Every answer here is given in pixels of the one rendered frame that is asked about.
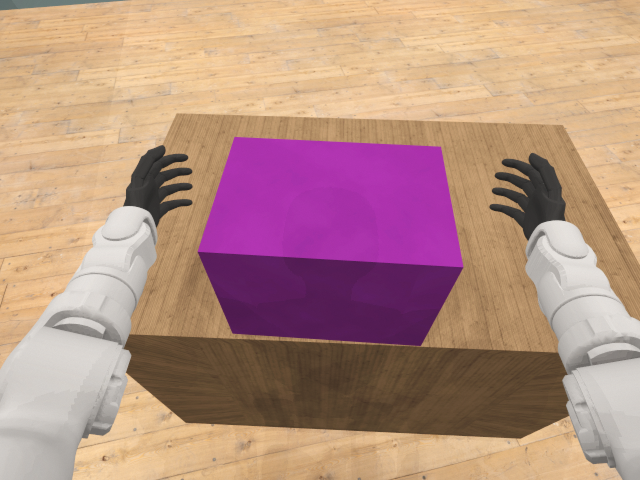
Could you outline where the robot left hand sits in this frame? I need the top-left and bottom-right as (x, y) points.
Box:
(123, 145), (193, 227)

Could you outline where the robot right forearm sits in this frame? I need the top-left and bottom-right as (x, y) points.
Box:
(525, 220), (640, 375)

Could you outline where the pedestal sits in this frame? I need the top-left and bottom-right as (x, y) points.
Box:
(124, 113), (640, 439)

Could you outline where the robot left forearm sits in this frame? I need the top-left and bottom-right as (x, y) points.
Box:
(0, 206), (158, 401)

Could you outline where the left robot upper arm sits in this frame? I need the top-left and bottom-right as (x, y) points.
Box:
(0, 326), (131, 480)

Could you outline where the right robot upper arm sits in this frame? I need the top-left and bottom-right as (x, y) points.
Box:
(562, 358), (640, 480)

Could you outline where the carton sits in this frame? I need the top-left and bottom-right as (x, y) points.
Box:
(198, 137), (463, 346)

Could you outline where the robot right hand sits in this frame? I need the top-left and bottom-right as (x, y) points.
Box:
(489, 153), (566, 241)

